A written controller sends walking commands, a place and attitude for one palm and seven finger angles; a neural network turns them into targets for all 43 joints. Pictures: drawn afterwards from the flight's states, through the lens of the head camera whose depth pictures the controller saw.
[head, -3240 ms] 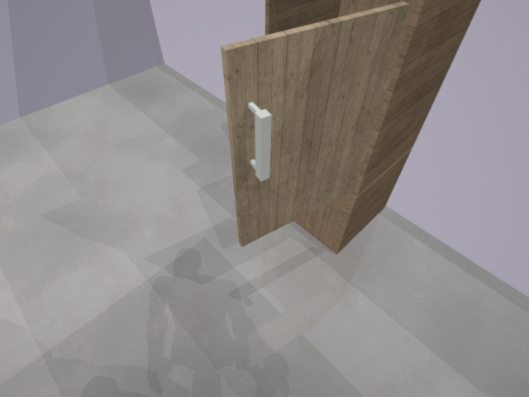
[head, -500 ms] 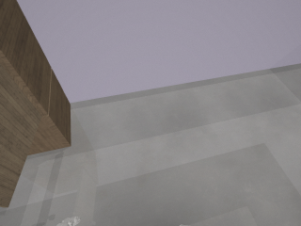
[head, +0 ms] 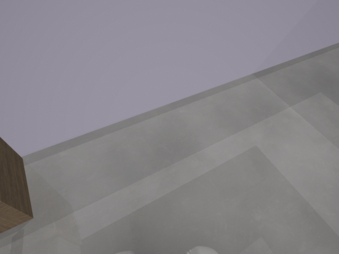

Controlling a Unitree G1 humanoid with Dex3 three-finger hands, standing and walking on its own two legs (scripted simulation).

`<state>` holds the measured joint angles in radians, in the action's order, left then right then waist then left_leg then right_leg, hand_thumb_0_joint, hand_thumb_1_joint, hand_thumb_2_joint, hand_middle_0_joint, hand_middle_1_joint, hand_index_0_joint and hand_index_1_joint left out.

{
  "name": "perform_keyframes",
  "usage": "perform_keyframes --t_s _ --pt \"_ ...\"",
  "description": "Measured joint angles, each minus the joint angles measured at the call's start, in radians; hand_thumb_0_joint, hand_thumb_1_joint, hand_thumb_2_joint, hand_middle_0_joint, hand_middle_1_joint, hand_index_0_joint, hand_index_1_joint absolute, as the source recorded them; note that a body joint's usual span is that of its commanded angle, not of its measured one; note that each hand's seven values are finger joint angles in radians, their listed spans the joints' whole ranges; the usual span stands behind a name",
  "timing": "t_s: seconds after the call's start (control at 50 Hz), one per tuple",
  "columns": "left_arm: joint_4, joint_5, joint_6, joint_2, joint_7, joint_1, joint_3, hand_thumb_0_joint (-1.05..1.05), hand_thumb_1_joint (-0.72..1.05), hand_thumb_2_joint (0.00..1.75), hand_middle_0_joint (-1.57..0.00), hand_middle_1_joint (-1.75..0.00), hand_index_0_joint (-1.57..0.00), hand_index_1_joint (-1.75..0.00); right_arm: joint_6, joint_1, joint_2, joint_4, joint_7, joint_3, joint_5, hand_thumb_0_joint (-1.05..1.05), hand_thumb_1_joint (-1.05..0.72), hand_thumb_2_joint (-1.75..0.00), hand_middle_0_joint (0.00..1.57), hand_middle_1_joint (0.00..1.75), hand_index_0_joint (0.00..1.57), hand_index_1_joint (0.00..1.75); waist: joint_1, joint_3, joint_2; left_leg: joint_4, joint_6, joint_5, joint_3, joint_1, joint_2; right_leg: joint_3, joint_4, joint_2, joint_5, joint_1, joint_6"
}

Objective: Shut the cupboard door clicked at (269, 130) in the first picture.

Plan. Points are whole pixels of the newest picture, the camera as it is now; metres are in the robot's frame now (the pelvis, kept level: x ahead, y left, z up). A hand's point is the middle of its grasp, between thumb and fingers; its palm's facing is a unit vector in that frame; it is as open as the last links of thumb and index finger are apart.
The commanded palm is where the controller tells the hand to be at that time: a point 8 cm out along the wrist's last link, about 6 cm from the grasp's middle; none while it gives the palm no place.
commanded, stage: walk to a spot facing it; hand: left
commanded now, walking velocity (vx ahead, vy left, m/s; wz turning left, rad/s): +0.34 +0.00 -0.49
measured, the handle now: out of the picture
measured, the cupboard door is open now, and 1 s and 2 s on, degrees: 78 78 78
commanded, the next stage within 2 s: turn to face it in 0.66 s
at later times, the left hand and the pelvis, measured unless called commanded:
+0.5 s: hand (150, 174) +0.36 +0.08 -0.15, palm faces -0.22 -0.95 -0.21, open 7.3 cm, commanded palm none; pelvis +0.21 -0.08 +0.01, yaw -13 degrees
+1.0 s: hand (153, 152) +0.45 +0.08 -0.19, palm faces -0.11 -0.98 -0.14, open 7.4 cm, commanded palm none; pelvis +0.44 -0.08 +0.00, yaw -11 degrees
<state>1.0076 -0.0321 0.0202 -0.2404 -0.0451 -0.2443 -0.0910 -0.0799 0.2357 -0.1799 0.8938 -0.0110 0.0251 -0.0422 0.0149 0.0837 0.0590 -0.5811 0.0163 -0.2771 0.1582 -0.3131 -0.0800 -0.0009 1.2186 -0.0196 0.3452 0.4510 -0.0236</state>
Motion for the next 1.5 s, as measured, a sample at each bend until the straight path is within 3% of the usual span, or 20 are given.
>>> perform_keyframes --t_s 0.08,0.18,0.32,0.34,0.4,0.44,0.54,0.66,0.78,0.82,0.84,0.9,0.96,1.02,1.12,1.24,1.3,1.36,1.42,1.5 --pt "-0.046 -0.002 -0.002 0.011 -0.009 0.059 0.003 0.01 0.91 0.90 -0.20 -0.30 -0.19 -0.30 0.000 0.069 0.021 0.057 -0.004 -0.005 0.007 0.00 -0.90 -0.90 0.20 0.30 0.20 0.30 0.001 -0.006 -0.013 0.139 0.000 0.017 0.054 0.114 -0.001 0.045 -0.062 -0.042 -0.096 0.120 0.019" --pt "-0.074 -0.003 0.002 0.029 -0.012 0.136 0.013 0.01 0.91 0.90 -0.19 -0.30 -0.19 -0.30 0.010 0.155 0.029 0.111 0.001 -0.002 0.006 0.00 -0.90 -0.90 0.20 0.30 0.20 0.30 -0.035 -0.001 -0.033 0.217 -0.021 -0.014 0.116 0.229 0.000 0.080 -0.323 -0.069 -0.169 0.152 0.018" --pt "-0.100 -0.002 -0.020 0.039 -0.011 0.228 0.026 0.01 0.91 0.90 -0.20 -0.30 -0.19 -0.30 0.034 0.253 0.023 0.175 0.004 0.000 0.004 0.00 -0.90 -0.90 0.20 0.30 0.20 0.30 -0.087 0.024 -0.064 0.109 -0.086 -0.166 0.171 0.324 -0.049 0.140 -0.591 -0.018 -0.128 0.019 -0.048" --pt "-0.106 -0.002 -0.039 0.036 -0.008 0.230 0.027 0.01 0.91 0.90 -0.20 -0.30 -0.19 -0.30 0.041 0.262 0.028 0.188 0.008 -0.002 0.011 0.00 -0.90 -0.90 0.20 0.30 0.20 0.30 -0.082 0.024 -0.057 -0.008 -0.083 -0.192 0.163 0.290 -0.069 0.141 -0.608 -0.014 -0.149 -0.007 -0.069" --pt "-0.107 0.015 -0.070 0.043 0.015 0.211 0.029 0.00 0.91 0.90 -0.20 -0.30 -0.19 -0.30 0.072 0.204 0.028 0.208 0.012 0.004 0.027 0.01 -0.90 -0.90 0.20 0.30 0.20 0.30 -0.072 0.047 -0.054 -0.515 -0.060 -0.216 -0.012 0.079 -0.056 0.135 -0.554 0.009 -0.095 -0.039 -0.082" --pt "-0.089 0.020 -0.068 0.052 0.028 0.172 0.034 0.00 0.91 0.90 -0.20 -0.30 -0.19 -0.30 0.076 0.149 0.022 0.195 0.011 0.013 0.023 0.01 -0.90 -0.90 0.20 0.30 0.20 0.30 -0.071 0.043 -0.057 -0.644 -0.055 -0.133 -0.071 -0.043 -0.050 0.127 -0.618 0.030 -0.095 -0.098 -0.072" --pt "-0.029 0.024 -0.080 0.053 0.048 0.063 0.013 -0.02 0.95 0.90 -0.20 -0.30 -0.20 -0.30 0.060 0.034 0.019 0.121 0.014 0.025 0.012 0.01 -0.91 -0.90 0.20 0.30 0.20 0.30 -0.058 -0.005 -0.050 -0.506 -0.066 0.000 -0.114 -0.225 -0.065 0.105 -0.798 0.068 -0.128 -0.225 -0.085" --pt "0.040 0.021 -0.097 0.053 0.041 -0.048 0.032 -0.01 0.95 0.90 -0.20 -0.30 -0.20 -0.30 0.058 -0.074 0.005 0.089 0.025 0.029 0.014 0.00 -0.91 -0.90 0.20 0.30 0.20 0.30 -0.013 -0.037 -0.063 -0.320 -0.069 0.087 -0.117 -0.286 -0.054 0.086 -0.902 0.097 -0.097 -0.359 -0.078" --pt "0.106 0.017 -0.094 0.080 0.048 -0.142 0.056 0.00 0.92 0.90 -0.20 -0.30 -0.19 -0.30 0.053 -0.163 0.004 0.086 0.035 0.019 0.020 0.00 -0.91 -0.90 0.20 0.30 0.20 0.30 0.032 -0.025 -0.048 -0.125 -0.039 0.082 -0.073 -0.219 -0.001 0.069 -0.915 0.089 -0.008 -0.484 -0.051" --pt "0.129 0.018 -0.088 0.087 0.051 -0.168 0.061 0.00 0.92 0.90 -0.20 -0.30 -0.19 -0.30 0.040 -0.179 0.008 0.084 0.030 0.011 0.019 0.00 -0.91 -0.90 0.20 0.30 0.20 0.30 0.031 -0.017 -0.034 -0.035 -0.017 0.114 -0.052 -0.159 0.034 0.068 -0.862 0.073 0.050 -0.506 -0.036" --pt "0.139 0.020 -0.084 0.094 0.053 -0.184 0.063 0.00 0.92 0.90 -0.20 -0.30 -0.20 -0.30 0.029 -0.178 0.006 0.080 0.028 0.006 0.017 0.00 -0.91 -0.90 0.20 0.30 0.20 0.30 0.028 -0.018 -0.039 0.008 0.005 0.197 -0.049 -0.119 0.041 0.073 -0.786 0.072 0.085 -0.493 -0.027" --pt "0.145 0.027 -0.061 0.095 0.062 -0.175 0.070 0.01 0.91 0.90 -0.20 -0.30 -0.20 -0.30 0.013 -0.161 0.016 0.075 0.011 -0.002 0.015 0.00 -0.91 -0.90 0.20 0.30 0.20 0.30 0.020 -0.009 -0.022 -0.053 0.058 0.079 -0.043 -0.093 0.063 0.062 -0.311 0.046 0.167 -0.306 -0.001" --pt "0.111 0.019 -0.037 0.091 0.065 -0.105 0.062 0.01 0.91 0.90 -0.20 -0.30 -0.20 -0.30 0.024 -0.104 0.023 0.086 -0.004 -0.006 0.019 0.00 -0.91 -0.90 0.20 0.30 0.20 0.30 0.020 -0.003 -0.017 -0.023 0.055 0.064 -0.060 -0.056 0.091 0.044 -0.075 0.014 0.143 -0.131 0.028" --pt "0.048 0.013 -0.024 0.092 0.060 -0.029 0.051 0.01 0.91 0.90 -0.20 -0.30 -0.19 -0.30 0.048 -0.049 0.024 0.112 -0.014 0.002 0.023 -0.01 -0.92 -0.90 0.20 0.30 0.20 0.30 0.019 -0.006 -0.026 0.039 0.063 0.087 -0.091 -0.027 0.114 0.022 -0.115 -0.026 0.079 -0.022 0.052" --pt "-0.027 0.007 -0.003 0.064 0.062 0.058 0.026 0.01 0.94 0.90 -0.20 -0.30 -0.20 -0.30 0.085 0.016 0.008 0.128 -0.001 0.014 0.016 0.00 -0.93 -0.90 0.20 0.30 0.20 0.30 -0.012 -0.026 -0.040 0.082 0.054 0.097 -0.148 -0.013 0.127 -0.004 -0.257 -0.046 0.015 0.047 0.073" --pt "-0.083 0.014 0.005 0.034 0.061 0.129 0.021 0.01 0.93 0.90 -0.20 -0.30 -0.19 -0.30 0.108 0.059 -0.003 0.111 0.007 0.032 0.009 0.00 -0.92 -0.90 0.20 0.30 0.20 0.30 -0.058 -0.038 -0.073 0.070 0.023 0.082 -0.230 -0.026 0.128 0.005 -0.475 -0.001 0.021 -0.038 0.073" --pt "-0.112 0.017 -0.015 0.028 0.063 0.139 0.027 0.01 0.92 0.90 -0.20 -0.30 -0.19 -0.30 0.117 0.073 -0.013 0.100 0.011 0.042 0.018 0.00 -0.91 -0.90 0.20 0.30 0.20 0.30 -0.059 -0.050 -0.077 0.021 -0.003 0.053 -0.264 -0.052 0.144 0.015 -0.689 0.012 -0.075 -0.150 0.050" --pt "-0.120 0.010 -0.028 0.041 0.069 0.139 0.039 0.00 0.92 0.90 -0.20 -0.30 -0.19 -0.30 0.130 0.047 -0.035 0.097 0.016 0.056 0.022 0.00 -0.91 -0.90 0.20 0.30 0.20 0.30 -0.060 -0.034 -0.087 -0.247 -0.034 -0.164 -0.222 -0.135 0.139 0.052 -0.678 0.000 -0.067 -0.172 0.010" --pt "-0.121 0.010 -0.023 0.052 0.072 0.122 0.049 0.00 0.91 0.90 -0.20 -0.30 -0.20 -0.30 0.144 0.020 -0.051 0.083 0.025 0.061 0.023 0.00 -0.91 -0.90 0.20 0.30 0.20 0.30 -0.064 -0.025 -0.071 -0.490 -0.061 -0.176 -0.158 -0.200 0.108 0.093 -0.705 -0.033 -0.056 -0.219 0.005" --pt "-0.115 0.008 -0.021 0.057 0.067 0.095 0.058 0.00 0.91 0.90 -0.20 -0.30 -0.20 -0.30 0.154 -0.026 -0.063 0.059 0.037 0.061 0.024 0.00 -0.91 -0.90 0.20 0.30 0.20 0.30 -0.059 -0.009 -0.041 -0.483 -0.082 -0.152 -0.114 -0.196 0.060 0.155 -0.730 -0.074 -0.050 -0.262 0.008"
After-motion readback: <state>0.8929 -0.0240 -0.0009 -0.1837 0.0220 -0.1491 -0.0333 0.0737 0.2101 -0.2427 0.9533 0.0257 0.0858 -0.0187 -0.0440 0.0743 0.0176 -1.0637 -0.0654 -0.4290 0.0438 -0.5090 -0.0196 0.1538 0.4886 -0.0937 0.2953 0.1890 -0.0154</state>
